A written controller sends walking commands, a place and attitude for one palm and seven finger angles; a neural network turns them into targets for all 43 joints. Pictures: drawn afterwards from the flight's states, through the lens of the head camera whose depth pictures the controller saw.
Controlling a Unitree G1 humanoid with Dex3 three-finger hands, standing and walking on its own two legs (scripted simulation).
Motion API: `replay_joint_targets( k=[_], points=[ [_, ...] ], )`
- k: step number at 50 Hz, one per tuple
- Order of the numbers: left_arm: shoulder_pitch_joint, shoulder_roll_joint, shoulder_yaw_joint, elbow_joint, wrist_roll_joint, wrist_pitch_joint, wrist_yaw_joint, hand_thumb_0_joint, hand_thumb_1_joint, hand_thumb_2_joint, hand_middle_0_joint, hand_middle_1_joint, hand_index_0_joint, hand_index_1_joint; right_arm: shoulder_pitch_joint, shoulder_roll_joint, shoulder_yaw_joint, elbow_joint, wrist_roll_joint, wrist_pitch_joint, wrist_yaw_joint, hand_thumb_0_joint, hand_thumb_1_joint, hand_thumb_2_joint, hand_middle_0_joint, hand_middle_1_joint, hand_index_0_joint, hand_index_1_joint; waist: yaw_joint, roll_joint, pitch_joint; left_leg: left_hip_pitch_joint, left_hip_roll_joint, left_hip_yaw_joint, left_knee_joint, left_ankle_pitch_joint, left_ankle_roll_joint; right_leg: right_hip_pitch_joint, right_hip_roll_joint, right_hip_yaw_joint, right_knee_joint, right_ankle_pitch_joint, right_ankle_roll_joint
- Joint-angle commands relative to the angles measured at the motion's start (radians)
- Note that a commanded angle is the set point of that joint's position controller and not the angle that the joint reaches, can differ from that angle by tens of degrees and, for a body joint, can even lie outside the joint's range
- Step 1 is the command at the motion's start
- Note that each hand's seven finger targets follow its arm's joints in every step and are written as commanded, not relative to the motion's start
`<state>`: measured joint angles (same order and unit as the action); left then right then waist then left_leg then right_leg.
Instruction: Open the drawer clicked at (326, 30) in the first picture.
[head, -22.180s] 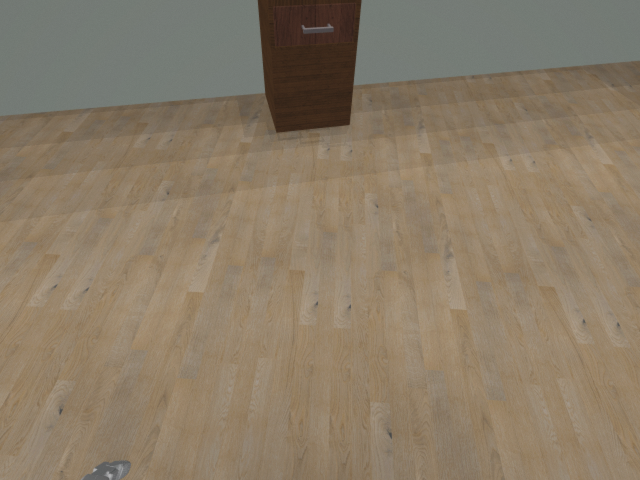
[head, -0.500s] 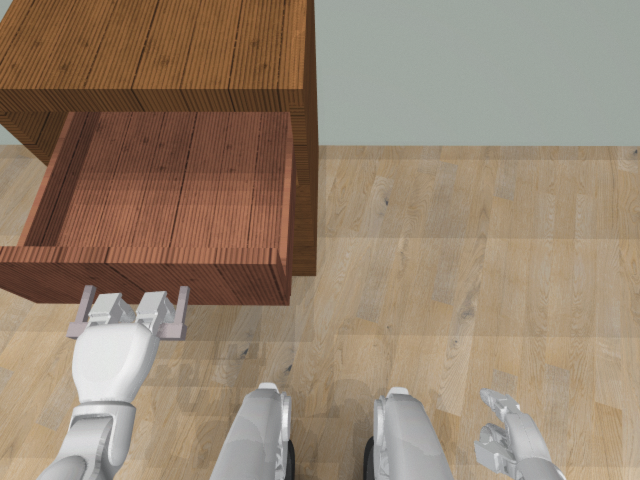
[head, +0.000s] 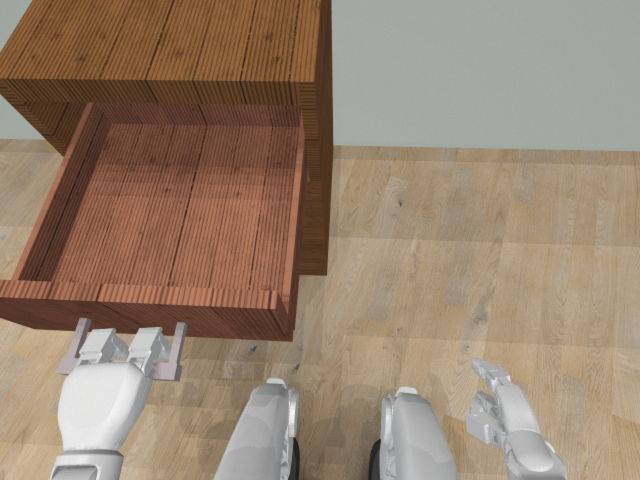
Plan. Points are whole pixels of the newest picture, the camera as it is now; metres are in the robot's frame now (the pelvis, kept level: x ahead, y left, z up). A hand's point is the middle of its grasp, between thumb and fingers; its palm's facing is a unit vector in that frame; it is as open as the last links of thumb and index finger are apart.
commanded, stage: pull the drawer open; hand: left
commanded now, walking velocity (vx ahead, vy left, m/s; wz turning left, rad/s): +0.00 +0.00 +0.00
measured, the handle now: (125, 350) +0.26 +0.27 -0.04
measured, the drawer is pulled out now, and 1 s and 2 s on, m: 0.28 0.30 0.30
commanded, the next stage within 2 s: open the thumb to release the handle in 0.30 s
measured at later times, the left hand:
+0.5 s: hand (124, 415) +0.18 +0.26 -0.06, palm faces -0.12 -0.05 -0.99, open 5.5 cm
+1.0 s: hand (120, 415) +0.18 +0.27 -0.06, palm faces -0.09 -0.06 -0.99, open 13.2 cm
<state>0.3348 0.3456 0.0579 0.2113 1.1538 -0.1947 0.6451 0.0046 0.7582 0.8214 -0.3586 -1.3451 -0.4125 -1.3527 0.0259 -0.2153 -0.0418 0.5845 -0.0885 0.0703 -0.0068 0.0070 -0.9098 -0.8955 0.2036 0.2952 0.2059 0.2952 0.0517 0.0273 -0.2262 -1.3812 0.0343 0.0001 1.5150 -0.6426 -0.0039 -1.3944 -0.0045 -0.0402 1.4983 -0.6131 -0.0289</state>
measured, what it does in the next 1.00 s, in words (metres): stands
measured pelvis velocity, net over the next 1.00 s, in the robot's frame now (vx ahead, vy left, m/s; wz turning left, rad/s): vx -0.02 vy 0.00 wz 0.00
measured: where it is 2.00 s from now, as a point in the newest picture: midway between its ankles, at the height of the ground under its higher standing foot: outside the picture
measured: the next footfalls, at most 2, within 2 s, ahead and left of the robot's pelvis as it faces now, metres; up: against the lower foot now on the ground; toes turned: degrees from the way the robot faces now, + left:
none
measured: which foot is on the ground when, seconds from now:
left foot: down 0.00-1.00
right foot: down 0.00-1.00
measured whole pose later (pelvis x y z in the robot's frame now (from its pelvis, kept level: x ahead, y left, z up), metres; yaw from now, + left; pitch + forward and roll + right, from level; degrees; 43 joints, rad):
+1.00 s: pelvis -0.02 +0.00 -0.01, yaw +0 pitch +28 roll -1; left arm 0.35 0.36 0.08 0.20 1.12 -0.21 0.64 0.00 -0.38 0.35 -0.32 -1.21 -0.32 -1.22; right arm 0.04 -0.22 -0.05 0.61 -0.09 0.07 -0.03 0.01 -0.91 -0.90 0.20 0.30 0.21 0.30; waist 0.06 0.04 -0.23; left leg -1.42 0.03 -0.02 1.56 -0.63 0.00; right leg -1.42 -0.01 -0.05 1.53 -0.60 -0.03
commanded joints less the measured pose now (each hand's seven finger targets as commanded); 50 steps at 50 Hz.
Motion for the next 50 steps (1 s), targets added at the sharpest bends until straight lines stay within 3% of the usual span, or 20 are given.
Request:
replay_joint_targets(
  k=[1,5,10,11,17,19,20,21,23,25,26,29,34,40,45,47,50],
  points=[
    [0.179,0.164,0.130,-0.156,-0.035,0.000,0.044,0.000,0.900,0.900,-0.400,-1.350,-0.400,-1.350,-0.030,-0.099,-0.041,-0.128,0.001,-0.041,-0.012,0.000,-0.900,-0.900,0.200,0.300,0.200,0.300,0.038,0.001,-0.372,0.307,-0.052,-0.002,-0.186,0.314,0.038,0.269,0.029,0.016,-0.215,0.299,-0.031],
    [0.223,0.165,0.136,-0.164,-0.041,-0.016,0.035,0.000,0.900,0.900,-0.400,-1.350,-0.400,-1.350,-0.037,-0.090,-0.039,-0.130,0.002,-0.040,-0.013,0.000,-0.900,-0.900,0.200,0.300,0.200,0.300,0.039,-0.028,-0.343,0.275,-0.054,0.005,-0.174,0.276,0.039,0.277,0.029,0.040,-0.226,0.284,-0.027],
    [0.273,0.166,0.148,-0.169,-0.035,-0.051,0.031,0.000,0.900,0.900,-0.400,-1.350,-0.400,-1.350,-0.051,-0.081,-0.039,-0.125,-0.001,-0.042,-0.011,0.000,-0.900,-0.900,0.200,0.300,0.200,0.300,0.051,-0.012,-0.336,0.267,-0.057,0.003,-0.164,0.278,0.036,0.253,0.029,0.039,-0.206,0.280,-0.031],
    [0.294,0.173,0.163,-0.167,-0.036,-0.053,0.031,0.000,0.900,0.900,-0.400,-1.350,-0.400,-1.350,-0.058,-0.079,-0.040,-0.129,-0.002,-0.041,-0.011,0.000,-0.900,-0.900,0.200,0.300,0.200,0.300,0.062,-0.005,-0.342,0.270,-0.056,-0.001,-0.170,0.299,0.036,0.257,0.030,0.031,-0.197,0.294,-0.036],
    [0.350,0.168,0.169,-0.187,-0.037,-0.066,0.028,0.000,0.900,0.900,-0.400,-1.350,-0.400,-1.350,-0.061,-0.072,-0.041,-0.133,-0.002,-0.033,-0.001,0.000,-0.900,-0.900,0.200,0.300,0.200,0.300,0.070,-0.004,-0.362,0.266,-0.061,0.003,-0.167,0.302,0.032,0.263,0.032,0.041,-0.186,0.304,-0.035],
    [0.345,0.161,0.163,-0.191,-0.046,-0.064,0.023,0.000,0.900,0.900,-0.400,-1.350,-0.400,-1.350,-0.063,-0.071,-0.042,-0.130,-0.002,-0.030,0.000,0.000,-0.900,-0.900,0.200,0.300,0.200,0.300,0.061,-0.033,-0.353,0.254,-0.059,0.005,-0.162,0.286,0.036,0.265,0.030,0.048,-0.198,0.300,-0.031],
    [0.064,0.183,0.132,-0.225,-0.033,-0.070,0.038,0.000,0.900,0.900,-0.400,-1.350,-0.400,-1.350,-0.045,-0.095,-0.040,-0.109,-0.005,-0.036,-0.005,0.000,-0.900,-0.900,0.200,0.300,0.200,0.300,-0.019,-0.044,-0.317,0.224,-0.045,-0.006,-0.118,0.252,0.040,0.185,0.022,0.052,-0.197,0.269,-0.019],
    [0.047,0.196,0.173,-0.218,-0.026,-0.082,0.049,0.000,0.830,0.870,-0.395,-1.342,-0.395,-1.342,-0.046,-0.089,-0.043,-0.100,-0.010,-0.045,-0.015,0.000,-0.900,-0.900,0.200,0.300,0.200,0.300,0.005,-0.023,-0.325,0.211,-0.045,-0.010,-0.117,0.249,0.039,0.186,0.022,0.036,-0.181,0.242,-0.021],
    [0.131,0.193,0.184,-0.155,-0.025,-0.084,0.052,0.000,0.690,0.810,-0.385,-1.327,-0.385,-1.327,-0.037,-0.091,-0.042,-0.096,-0.008,-0.051,-0.016,0.000,-0.900,-0.900,0.200,0.300,0.200,0.300,0.026,-0.018,-0.348,0.226,-0.050,-0.004,-0.115,0.266,0.038,0.198,0.023,0.033,-0.173,0.263,-0.024],
    [0.133,0.180,0.170,-0.171,-0.029,-0.079,0.053,0.000,0.550,0.750,-0.375,-1.313,-0.375,-1.313,-0.029,-0.098,-0.047,-0.105,-0.008,-0.049,-0.012,0.000,-0.900,-0.900,0.200,0.300,0.200,0.300,0.025,-0.024,-0.369,0.244,-0.051,-0.003,-0.124,0.272,0.037,0.200,0.024,0.035,-0.179,0.265,-0.023],
    [0.128,0.187,0.174,-0.185,-0.031,-0.072,0.053,0.000,0.480,0.720,-0.370,-1.305,-0.370,-1.305,-0.033,-0.099,-0.049,-0.107,-0.009,-0.047,-0.011,0.000,-0.900,-0.900,0.200,0.300,0.200,0.300,0.032,0.013,-0.395,0.257,-0.052,-0.008,-0.131,0.295,0.036,0.208,0.021,0.026,-0.171,0.276,-0.027],
    [0.150,0.173,0.151,-0.202,-0.043,-0.049,0.046,0.000,0.270,0.630,-0.355,-1.283,-0.355,-1.283,-0.023,-0.101,-0.053,-0.114,-0.003,-0.039,-0.011,0.000,-0.900,-0.900,0.200,0.300,0.200,0.300,0.026,-0.016,-0.408,0.279,-0.053,-0.004,-0.143,0.291,0.036,0.230,0.023,0.027,-0.186,0.277,-0.022],
    [0.099,0.171,0.116,-0.195,-0.053,-0.027,0.030,0.000,-0.080,0.480,-0.330,-1.245,-0.330,-1.245,-0.026,-0.100,-0.046,-0.112,0.003,-0.035,-0.025,0.000,-0.900,-0.900,0.200,0.300,0.200,0.300,0.003,-0.050,-0.367,0.238,-0.048,-0.005,-0.146,0.227,0.042,0.228,0.018,0.025,-0.210,0.205,-0.015],
    [0.068,0.183,0.116,-0.162,-0.041,-0.033,0.036,0.000,-0.500,0.300,-0.300,-1.200,-0.300,-1.200,-0.023,-0.103,-0.041,-0.103,0.005,-0.045,-0.032,0.000,-0.900,-0.900,0.200,0.300,0.200,0.300,0.009,-0.009,-0.327,0.236,-0.047,-0.007,-0.152,0.196,0.041,0.195,0.019,0.018,-0.216,0.148,-0.022],
    [0.077,0.187,0.127,-0.160,-0.048,-0.025,0.041,0.000,-0.500,0.300,-0.300,-1.200,-0.300,-1.200,-0.025,-0.104,-0.042,-0.108,0.005,-0.043,-0.032,0.000,-0.900,-0.900,0.200,0.300,0.200,0.300,0.012,-0.010,-0.325,0.241,-0.046,-0.006,-0.160,0.196,0.041,0.203,0.022,0.023,-0.227,0.143,-0.023],
    [0.080,0.195,0.133,-0.163,-0.043,-0.023,0.044,0.000,-0.500,0.300,-0.300,-1.200,-0.300,-1.200,-0.028,-0.104,-0.038,-0.108,0.003,-0.040,-0.030,0.000,-0.900,-0.900,0.200,0.300,0.200,0.300,0.019,0.018,-0.346,0.252,-0.047,-0.008,-0.169,0.210,0.038,0.201,0.023,0.016,-0.216,0.142,-0.026],
    [0.037,0.169,0.090,-0.190,-0.046,-0.019,0.047,0.000,-0.500,0.300,-0.300,-1.200,-0.300,-1.200,-0.026,-0.111,-0.040,-0.114,0.005,-0.047,-0.029,0.000,-0.900,-0.900,0.200,0.300,0.200,0.300,-0.001,0.011,-0.326,0.257,-0.042,-0.011,-0.173,0.182,0.041,0.185,0.022,0.014,-0.234,0.112,-0.023]
  ],
)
